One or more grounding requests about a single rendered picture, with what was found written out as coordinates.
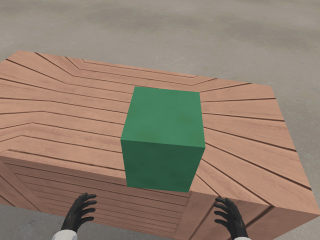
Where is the carton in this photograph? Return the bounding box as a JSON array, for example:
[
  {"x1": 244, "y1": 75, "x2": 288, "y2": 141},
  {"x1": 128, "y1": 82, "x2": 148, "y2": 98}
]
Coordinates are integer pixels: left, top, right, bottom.
[{"x1": 120, "y1": 86, "x2": 206, "y2": 193}]

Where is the left robot hand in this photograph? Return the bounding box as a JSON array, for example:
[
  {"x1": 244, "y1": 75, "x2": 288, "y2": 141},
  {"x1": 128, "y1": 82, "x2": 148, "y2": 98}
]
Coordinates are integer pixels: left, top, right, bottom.
[{"x1": 60, "y1": 192, "x2": 97, "y2": 233}]

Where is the pedestal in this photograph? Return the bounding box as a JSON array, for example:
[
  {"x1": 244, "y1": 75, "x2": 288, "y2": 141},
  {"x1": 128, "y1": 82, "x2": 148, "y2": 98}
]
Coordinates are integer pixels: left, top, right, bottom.
[{"x1": 0, "y1": 50, "x2": 320, "y2": 240}]

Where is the right robot hand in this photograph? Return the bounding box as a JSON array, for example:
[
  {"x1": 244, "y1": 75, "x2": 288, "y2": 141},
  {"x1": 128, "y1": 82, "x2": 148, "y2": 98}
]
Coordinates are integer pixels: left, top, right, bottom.
[{"x1": 214, "y1": 198, "x2": 249, "y2": 240}]

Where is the left robot forearm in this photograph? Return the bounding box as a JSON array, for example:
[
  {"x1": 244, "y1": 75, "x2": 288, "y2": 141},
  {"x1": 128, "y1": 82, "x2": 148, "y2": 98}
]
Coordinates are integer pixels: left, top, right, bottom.
[{"x1": 52, "y1": 229, "x2": 78, "y2": 240}]

